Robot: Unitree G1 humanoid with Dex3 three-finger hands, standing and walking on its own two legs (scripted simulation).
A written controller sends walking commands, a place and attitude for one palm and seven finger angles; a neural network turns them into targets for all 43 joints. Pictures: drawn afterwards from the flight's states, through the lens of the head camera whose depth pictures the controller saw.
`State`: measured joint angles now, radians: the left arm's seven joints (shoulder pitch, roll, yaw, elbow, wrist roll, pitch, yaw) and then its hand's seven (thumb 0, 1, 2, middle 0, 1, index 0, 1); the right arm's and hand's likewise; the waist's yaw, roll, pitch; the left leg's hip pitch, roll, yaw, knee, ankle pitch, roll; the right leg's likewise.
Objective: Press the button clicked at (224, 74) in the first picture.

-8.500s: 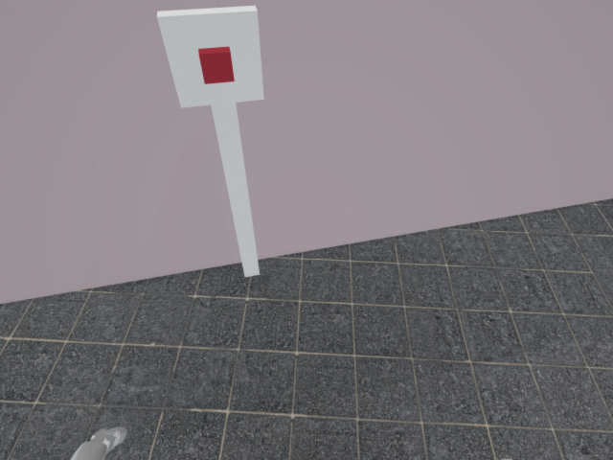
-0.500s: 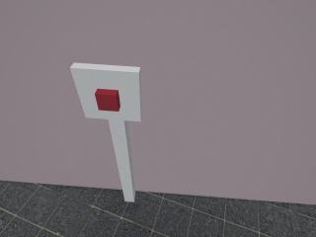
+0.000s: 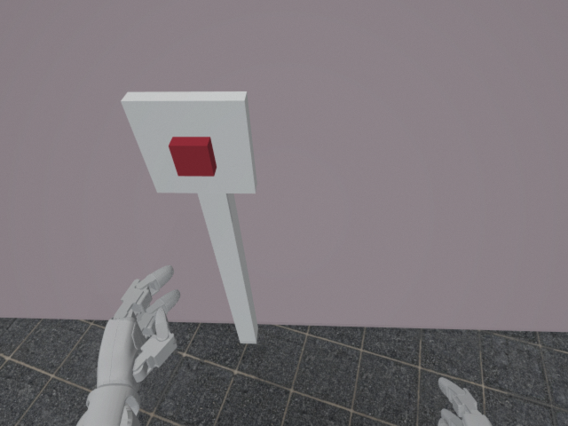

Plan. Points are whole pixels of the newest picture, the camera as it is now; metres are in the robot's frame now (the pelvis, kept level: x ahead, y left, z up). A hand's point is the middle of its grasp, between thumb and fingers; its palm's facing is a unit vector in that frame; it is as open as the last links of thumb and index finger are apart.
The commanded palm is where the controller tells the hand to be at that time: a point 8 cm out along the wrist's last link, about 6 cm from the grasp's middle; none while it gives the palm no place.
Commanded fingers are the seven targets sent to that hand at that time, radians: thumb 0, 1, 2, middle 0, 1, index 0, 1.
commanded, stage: raise the hand and make a fist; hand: left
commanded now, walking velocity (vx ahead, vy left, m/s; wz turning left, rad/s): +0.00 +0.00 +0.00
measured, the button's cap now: (194, 155) +0.52 +0.16 +0.13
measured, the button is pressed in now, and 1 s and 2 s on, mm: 0 0 0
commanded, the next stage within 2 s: aim a knuckle at the button in 1.74 s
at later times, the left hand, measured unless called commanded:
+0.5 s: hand (187, 357) +0.22 +0.14 +0.02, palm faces -0.18 -0.98 -0.03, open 3.3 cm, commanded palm +0.18 +0.22 +0.03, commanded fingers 0.00 0.90 0.90 -1.27 -1.47 -1.27 -1.47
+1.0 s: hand (135, 311) +0.25 +0.19 +0.09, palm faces +0.03 -1.00 -0.07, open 3.1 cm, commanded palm +0.22 +0.24 +0.09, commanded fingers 0.00 0.90 0.90 -1.30 -1.50 -1.30 -1.50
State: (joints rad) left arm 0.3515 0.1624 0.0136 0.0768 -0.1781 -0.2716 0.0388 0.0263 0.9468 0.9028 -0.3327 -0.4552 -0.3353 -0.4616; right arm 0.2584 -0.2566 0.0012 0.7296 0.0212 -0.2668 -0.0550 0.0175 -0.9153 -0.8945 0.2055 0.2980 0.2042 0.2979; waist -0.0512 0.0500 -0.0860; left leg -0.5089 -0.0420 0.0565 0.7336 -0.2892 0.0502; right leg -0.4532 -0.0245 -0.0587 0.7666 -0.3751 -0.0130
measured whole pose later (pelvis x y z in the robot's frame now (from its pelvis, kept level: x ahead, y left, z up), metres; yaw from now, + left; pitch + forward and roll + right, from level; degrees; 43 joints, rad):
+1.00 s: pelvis +0.04 -0.01 -0.01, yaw +0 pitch +8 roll -2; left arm 0.46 0.27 0.21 -0.21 -0.31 -0.28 -0.23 0.02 0.90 0.90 -1.29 -1.49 -1.30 -1.50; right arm 0.25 -0.23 0.01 0.51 0.05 -0.18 -0.05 0.02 -0.91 -0.90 0.20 0.30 0.20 0.30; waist 0.00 0.03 -0.12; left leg -0.60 0.00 0.02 0.88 -0.42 0.05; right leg -0.49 0.02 -0.09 0.82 -0.46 -0.03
